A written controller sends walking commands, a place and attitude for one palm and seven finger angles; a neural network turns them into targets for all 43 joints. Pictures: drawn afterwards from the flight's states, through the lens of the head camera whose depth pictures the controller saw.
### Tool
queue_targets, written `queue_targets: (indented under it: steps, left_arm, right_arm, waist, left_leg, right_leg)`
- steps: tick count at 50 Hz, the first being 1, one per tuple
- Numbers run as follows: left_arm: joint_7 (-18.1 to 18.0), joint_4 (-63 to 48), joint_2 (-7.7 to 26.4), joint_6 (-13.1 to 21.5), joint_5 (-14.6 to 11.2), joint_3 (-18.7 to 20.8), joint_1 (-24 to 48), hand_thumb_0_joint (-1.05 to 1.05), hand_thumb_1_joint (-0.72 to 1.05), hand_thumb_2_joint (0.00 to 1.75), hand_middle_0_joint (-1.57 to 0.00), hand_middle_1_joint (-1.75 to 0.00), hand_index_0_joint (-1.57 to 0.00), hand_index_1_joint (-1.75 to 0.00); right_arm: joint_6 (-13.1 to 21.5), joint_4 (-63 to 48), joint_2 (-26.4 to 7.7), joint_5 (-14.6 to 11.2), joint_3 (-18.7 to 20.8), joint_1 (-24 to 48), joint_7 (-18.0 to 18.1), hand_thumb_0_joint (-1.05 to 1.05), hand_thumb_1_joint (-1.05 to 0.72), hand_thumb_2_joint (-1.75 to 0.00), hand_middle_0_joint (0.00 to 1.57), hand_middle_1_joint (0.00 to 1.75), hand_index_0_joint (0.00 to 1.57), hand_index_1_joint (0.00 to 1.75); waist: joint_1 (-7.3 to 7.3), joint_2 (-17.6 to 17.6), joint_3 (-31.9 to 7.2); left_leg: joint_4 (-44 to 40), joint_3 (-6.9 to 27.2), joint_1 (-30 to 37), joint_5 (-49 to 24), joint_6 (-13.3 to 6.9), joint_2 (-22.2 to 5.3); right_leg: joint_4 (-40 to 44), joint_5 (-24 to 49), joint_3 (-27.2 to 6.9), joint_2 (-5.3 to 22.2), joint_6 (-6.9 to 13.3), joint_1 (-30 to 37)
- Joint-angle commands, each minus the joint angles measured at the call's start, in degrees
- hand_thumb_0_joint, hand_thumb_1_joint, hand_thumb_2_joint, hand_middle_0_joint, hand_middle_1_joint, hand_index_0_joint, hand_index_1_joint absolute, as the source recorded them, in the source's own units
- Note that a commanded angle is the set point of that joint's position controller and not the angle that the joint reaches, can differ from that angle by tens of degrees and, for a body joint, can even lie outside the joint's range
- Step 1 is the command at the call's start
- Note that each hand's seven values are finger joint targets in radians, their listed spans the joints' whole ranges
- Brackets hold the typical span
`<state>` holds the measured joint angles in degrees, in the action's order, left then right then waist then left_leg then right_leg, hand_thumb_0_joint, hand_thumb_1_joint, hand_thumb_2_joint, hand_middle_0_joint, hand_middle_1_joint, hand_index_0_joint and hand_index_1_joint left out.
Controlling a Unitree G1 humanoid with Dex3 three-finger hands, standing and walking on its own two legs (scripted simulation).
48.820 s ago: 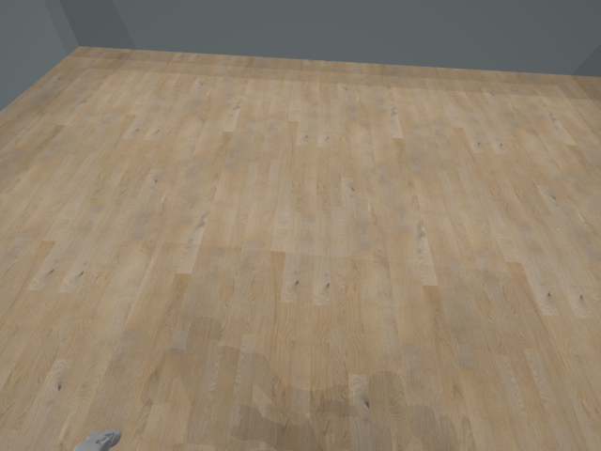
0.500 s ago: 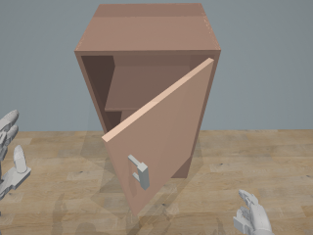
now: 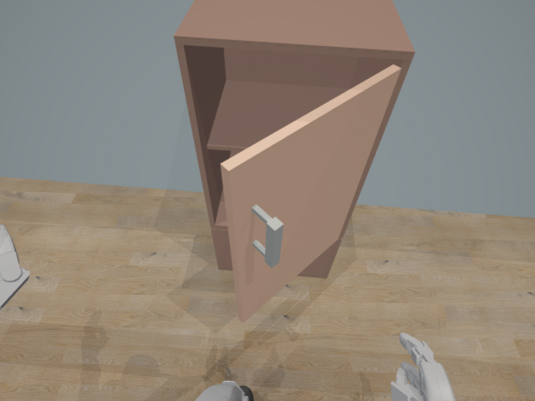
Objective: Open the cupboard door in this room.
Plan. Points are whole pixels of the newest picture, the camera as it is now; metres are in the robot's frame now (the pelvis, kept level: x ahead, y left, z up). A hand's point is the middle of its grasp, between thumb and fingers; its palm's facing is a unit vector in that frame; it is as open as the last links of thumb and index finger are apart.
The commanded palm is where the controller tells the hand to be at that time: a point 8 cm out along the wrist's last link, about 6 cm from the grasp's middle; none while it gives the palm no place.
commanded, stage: step back with the hand held close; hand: left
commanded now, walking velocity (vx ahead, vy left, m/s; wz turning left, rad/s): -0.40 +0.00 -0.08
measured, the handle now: (265, 237) +0.37 +0.03 +0.00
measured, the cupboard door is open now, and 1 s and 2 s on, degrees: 47 47 47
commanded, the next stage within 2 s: stop stepping back and stand still in 0.28 s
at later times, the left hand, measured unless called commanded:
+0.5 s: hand out of the picture +0.12 +0.25 +0.18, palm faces +0.29 -0.83 -0.47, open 7.4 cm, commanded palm +0.06 +0.30 +0.19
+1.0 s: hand out of the picture +0.05 +0.25 +0.18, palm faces +0.33 -0.82 -0.46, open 7.4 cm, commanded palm +0.01 +0.30 +0.19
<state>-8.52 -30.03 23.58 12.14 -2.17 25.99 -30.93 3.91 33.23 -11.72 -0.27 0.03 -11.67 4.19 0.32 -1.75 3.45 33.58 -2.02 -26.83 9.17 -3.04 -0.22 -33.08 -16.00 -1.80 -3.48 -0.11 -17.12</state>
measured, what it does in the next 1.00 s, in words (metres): walks backwards: right foot, then left foot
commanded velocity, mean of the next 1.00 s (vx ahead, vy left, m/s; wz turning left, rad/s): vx -0.02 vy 0.02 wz -0.02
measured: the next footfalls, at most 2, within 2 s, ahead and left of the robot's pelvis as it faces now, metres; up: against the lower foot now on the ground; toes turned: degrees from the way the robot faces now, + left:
right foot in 0.50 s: -0.17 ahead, -0.07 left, +0.00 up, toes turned -9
left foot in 0.64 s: +0.00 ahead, +0.09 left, +0.00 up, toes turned -6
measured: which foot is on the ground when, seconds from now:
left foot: down 0.00-0.50, up 0.52-0.62, down 0.64-0.82, up 0.84-1.00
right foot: down 0.00-0.16, up 0.18-0.48, down 0.50-1.00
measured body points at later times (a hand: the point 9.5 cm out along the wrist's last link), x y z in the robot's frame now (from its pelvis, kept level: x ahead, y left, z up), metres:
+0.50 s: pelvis -0.12 +0.01 +0.00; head -0.07 +0.04 +0.45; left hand +0.10 +0.29 +0.20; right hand +0.06 -0.21 -0.07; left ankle +0.06 +0.09 -0.72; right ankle -0.25 -0.08 -0.73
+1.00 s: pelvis -0.17 +0.02 +0.02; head -0.18 +0.02 +0.46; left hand +0.03 +0.29 +0.21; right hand -0.09 -0.25 -0.08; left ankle -0.12 +0.14 -0.69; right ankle -0.21 -0.06 -0.72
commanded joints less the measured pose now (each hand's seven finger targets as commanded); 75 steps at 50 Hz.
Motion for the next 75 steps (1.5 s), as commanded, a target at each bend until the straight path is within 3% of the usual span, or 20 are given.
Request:
queue_targets:
  steps: [1, 5, 7, 9, 10, 22, 26, 28, 31, 34, 38, 40, 42, 45, 51, 57, 63, 73, 74, 75]
  left_arm:
    - [-1.98, -12.16, 10.01, 2.91, -0.37, 3.86, 2.71, 0.00, 0.90, 0.90, -0.20, -0.30, -0.20, -0.30]
    - [-2.45, -12.97, 12.02, 2.43, 0.38, 4.76, 5.87, 0.00, 0.90, 0.90, -0.20, -0.30, -0.20, -0.30]
    - [-2.26, -15.14, 13.17, 3.56, 0.63, 7.05, 6.04, 0.00, 0.90, 0.90, -0.20, -0.30, -0.20, -0.30]
    - [-1.50, -13.71, 13.10, 4.10, -0.07, 9.23, 1.92, 0.00, 0.90, 0.90, -0.20, -0.30, -0.20, -0.30]
    - [-1.59, -15.47, 11.73, 4.15, -0.28, 8.37, 3.03, 0.00, 0.90, 0.90, -0.20, -0.30, -0.20, -0.30]
    - [-1.03, -15.15, 12.07, 2.46, -2.72, 6.52, -2.42, 0.00, 0.90, 0.90, -0.20, -0.30, -0.20, -0.30]
    - [-1.41, -15.68, 15.45, 2.84, -2.87, 8.96, -0.21, 0.00, 0.90, 0.90, -0.20, -0.30, -0.20, -0.30]
    - [-1.19, -13.04, 12.53, 0.97, -2.14, 7.23, 1.59, 0.00, 0.90, 0.90, -0.20, -0.30, -0.20, -0.30]
    - [-1.31, -8.77, 11.19, 0.17, -1.54, 5.57, 5.29, 0.00, 0.90, 0.90, -0.20, -0.30, -0.20, -0.30]
    - [-1.59, -9.31, 12.93, 1.18, -1.24, 5.51, 7.55, 0.00, 0.90, 0.90, -0.20, -0.30, -0.20, -0.30]
    - [-1.65, -11.31, 10.43, 0.66, -0.76, 4.91, -1.55, 0.00, 0.90, 0.90, -0.20, -0.30, -0.20, -0.30]
    - [-1.16, -12.70, 11.03, 0.78, -0.12, 5.67, -5.89, 0.00, 0.90, 0.90, -0.20, -0.30, -0.20, -0.30]
    - [-1.32, -15.25, 12.65, 1.37, -0.41, 6.50, 0.33, 0.00, 0.90, 0.90, -0.20, -0.30, -0.20, -0.30]
    - [-1.60, -6.04, 11.90, 2.86, 0.41, 6.91, 3.27, 0.00, 0.90, 0.90, -0.20, -0.30, -0.20, -0.30]
    - [-2.24, -4.42, 9.01, 3.23, 0.69, 2.79, 7.36, 0.00, 0.90, 0.90, -0.20, -0.30, -0.20, -0.30]
    - [-1.34, -11.24, 10.71, 3.17, 0.66, 4.79, 4.59, 0.00, 0.90, 0.90, -0.20, -0.30, -0.20, -0.30]
    - [-1.51, -10.45, 9.64, 3.01, -0.25, 5.65, -0.48, 0.00, 0.90, 0.90, -0.20, -0.30, -0.20, -0.30]
    - [-0.88, -7.75, 9.14, 1.56, -0.85, 4.00, 1.41, 0.00, 0.90, 0.90, -0.20, -0.30, -0.20, -0.30]
    - [6.35, 36.31, -2.07, -5.72, 3.08, -22.08, 6.31, 0.00, 0.90, 0.90, -0.20, -0.30, -0.20, -0.30]
    - [8.02, 39.14, -1.82, -10.55, 3.96, -19.26, 6.59, 0.00, 0.90, 0.90, -0.20, -0.30, -0.20, -0.30]
  right_arm:
    - [2.88, -6.94, -6.73, 0.17, 4.02, 4.30, -0.24, 0.00, -0.90, -0.90, 0.20, 0.30, 0.20, 0.30]
    - [2.05, -6.35, -6.30, 0.62, 2.90, 5.64, 0.58, 0.00, -0.90, -0.90, 0.20, 0.30, 0.20, 0.30]
    - [2.70, -7.55, -8.15, 0.48, 3.47, 6.79, 1.10, 0.00, -0.90, -0.90, 0.20, 0.30, 0.20, 0.30]
    - [4.22, -7.96, -7.76, 1.73, 3.91, 6.89, 0.76, 0.00, -0.90, -0.90, 0.20, 0.30, 0.20, 0.30]
    - [4.77, -7.25, -6.53, 2.00, 4.03, 6.03, 0.16, 0.00, -0.90, -0.90, 0.20, 0.30, 0.20, 0.30]
    - [4.71, -5.96, -6.08, 1.35, 2.46, 4.78, -1.49, 0.00, -0.90, -0.90, 0.20, 0.30, 0.20, 0.30]
    - [3.53, -5.77, -5.58, 1.27, 1.29, 5.03, -1.24, 0.00, -0.90, -0.90, 0.20, 0.30, 0.20, 0.30]
    - [4.33, -6.41, -6.30, -0.60, 1.98, 5.42, -0.67, 0.00, -0.90, -0.90, 0.20, 0.30, 0.20, 0.30]
    - [5.11, -4.63, -7.49, -0.37, 1.81, 4.24, 0.93, 0.00, -0.90, -0.90, 0.20, 0.30, 0.20, 0.30]
    - [6.69, -4.42, -7.15, 0.86, 1.50, 4.56, 1.31, 0.00, -0.90, -0.90, 0.20, 0.30, 0.20, 0.30]
    - [6.59, -5.34, -6.98, 1.22, 1.91, 5.12, 0.33, 0.00, -0.90, -0.90, 0.20, 0.30, 0.20, 0.30]
    - [5.18, -6.49, -5.96, 1.08, 2.26, 4.67, -0.23, 0.00, -0.90, -0.90, 0.20, 0.30, 0.20, 0.30]
    - [3.91, -5.17, -7.21, 1.14, 3.47, 4.00, -0.58, 0.00, -0.90, -0.90, 0.20, 0.30, 0.20, 0.30]
    - [4.81, -3.60, -6.24, 1.21, 2.56, 1.38, 0.07, 0.00, -0.90, -0.90, 0.20, 0.30, 0.20, 0.30]
    - [7.22, -3.73, -6.30, 0.92, 2.32, 2.77, 1.35, 0.00, -0.90, -0.90, 0.20, 0.30, 0.20, 0.30]
    - [6.77, -4.97, -6.85, 0.33, 2.12, 3.26, 0.26, 0.00, -0.90, -0.90, 0.20, 0.30, 0.20, 0.30]
    - [6.19, -5.84, -6.19, -0.04, 2.44, 2.77, -0.79, 0.00, -0.90, -0.90, 0.20, 0.30, 0.20, 0.30]
    - [4.97, -6.84, -6.30, 0.20, 1.76, 4.67, 0.19, 0.00, -0.90, -0.90, 0.20, 0.30, 0.20, 0.30]
    - [8.50, 7.43, -13.31, -0.46, 4.16, 8.25, -4.92, 0.00, -0.90, -0.90, 0.20, 0.30, 0.20, 0.30]
    - [3.52, 8.37, -14.85, 0.08, 4.68, 4.07, -5.08, 0.00, -0.90, -0.90, 0.20, 0.30, 0.20, 0.30]
  waist:
    - [-1.20, 10.98, -8.86]
    - [-1.56, 3.07, -6.41]
    - [0.21, -7.74, -9.98]
    - [0.18, -15.85, -12.75]
    - [-0.44, -11.08, -11.82]
    - [0.29, -11.60, -14.91]
    - [0.11, 7.92, -13.12]
    - [-0.83, 12.50, -8.03]
    - [-2.22, -3.36, -5.90]
    - [-1.51, -12.23, -7.11]
    - [0.39, -11.88, -7.07]
    - [0.53, -4.16, -6.73]
    - [-0.28, 11.27, -2.66]
    - [-2.49, 5.12, -1.00]
    - [-0.29, 6.26, -3.13]
    - [-0.20, -7.58, -7.32]
    - [-0.81, -1.01, -12.26]
    - [-0.59, -2.41, -7.85]
    - [-2.80, -3.39, -3.50]
    - [-1.32, -4.22, -6.31]
  left_leg:
    - [13.05, 2.17, 13.44, 9.95, 3.55, 0.23]
    - [-5.30, 3.98, 12.45, 1.95, 2.69, -1.88]
    - [-13.33, 11.78, 7.98, -7.80, -0.95, -10.95]
    - [-25.73, 23.77, -1.73, 12.10, -5.85, -19.96]
    - [-24.39, 23.71, -0.76, 13.63, -7.02, -20.81]
    - [-22.17, 3.41, 14.31, 12.55, 5.06, -6.63]
    - [15.62, 1.52, 11.34, 5.94, 4.87, -0.20]
    - [11.75, 2.49, 5.40, 5.44, 3.49, -1.90]
    - [-6.67, 4.70, 20.41, -4.17, 1.15, -3.12]
    - [-25.21, 27.86, 15.88, 20.39, -2.67, -13.71]
    - [-26.09, 13.31, -2.61, 29.09, 1.24, -8.63]
    - [-5.88, 3.00, -5.84, 20.87, 3.57, -0.64]
    - [28.59, 2.99, -8.84, 12.43, 4.71, 1.32]
    - [25.71, 3.43, -7.28, 7.65, 4.08, -3.28]
    - [-5.54, -3.19, 12.38, 5.58, 1.51, -0.88]
    - [-10.94, 8.41, 15.00, -11.95, -1.26, -9.71]
    - [-4.21, 0.92, 17.07, -16.52, 2.41, -4.74]
    - [-11.10, 1.87, 15.98, -5.61, 2.53, -4.71]
    - [-4.82, 4.65, 11.04, -11.87, 2.32, -6.76]
    - [-6.79, 5.02, 9.77, -10.80, 1.19, -8.44]
  right_leg:
    - [18.56, -0.87, -19.36, 17.39, 8.36, -12.58]
    - [7.94, 16.92, -10.04, 11.08, 3.41, -6.58]
    - [-1.63, 9.79, -2.85, 1.47, -0.93, 1.39]
    - [-24.36, -11.18, -1.41, -2.65, -1.22, 6.85]
    - [-29.63, -11.89, -3.58, -1.66, -0.51, 3.05]
    - [15.90, -10.71, 7.89, -2.00, 2.99, 10.48]
    - [19.78, 7.93, -8.43, 19.50, 10.81, -2.07]
    - [13.47, 19.84, -5.66, 16.03, 8.53, 4.44]
    - [4.43, 9.11, 1.28, 7.44, 1.53, -1.44]
    - [-9.33, -14.44, 2.28, 0.75, 0.15, -1.77]
    - [1.28, -14.39, 6.58, -0.75, 2.40, 16.64]
    - [15.15, -14.29, -1.70, 6.15, 4.64, 16.60]
    - [27.53, -27.06, -27.41, 24.51, 12.96, -1.20]
    - [22.80, -16.41, -13.75, 18.30, 9.68, -2.14]
    - [13.79, -1.02, -6.35, 13.49, 6.01, 2.38]
    - [1.80, 5.96, 3.07, 3.67, -0.81, 4.90]
    - [6.66, 26.48, -1.92, 6.86, 0.91, 10.15]
    - [12.35, 11.85, 0.08, 4.80, -0.42, 7.05]
    - [3.44, 10.82, 4.22, 7.33, 0.73, -0.97]
    - [4.02, 7.19, 1.60, 8.59, 1.00, 0.33]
